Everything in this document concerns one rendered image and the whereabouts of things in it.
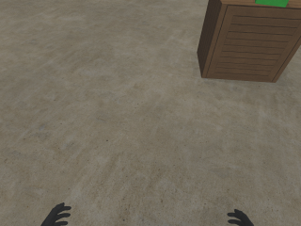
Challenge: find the robot left hand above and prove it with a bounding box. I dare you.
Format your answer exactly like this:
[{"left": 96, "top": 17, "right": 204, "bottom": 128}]
[{"left": 40, "top": 202, "right": 71, "bottom": 226}]

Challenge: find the pedestal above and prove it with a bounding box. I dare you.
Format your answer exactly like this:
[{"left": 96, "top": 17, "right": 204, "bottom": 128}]
[{"left": 197, "top": 0, "right": 301, "bottom": 83}]

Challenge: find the robot right hand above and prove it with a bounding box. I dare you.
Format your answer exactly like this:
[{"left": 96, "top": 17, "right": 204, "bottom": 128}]
[{"left": 227, "top": 209, "right": 254, "bottom": 226}]

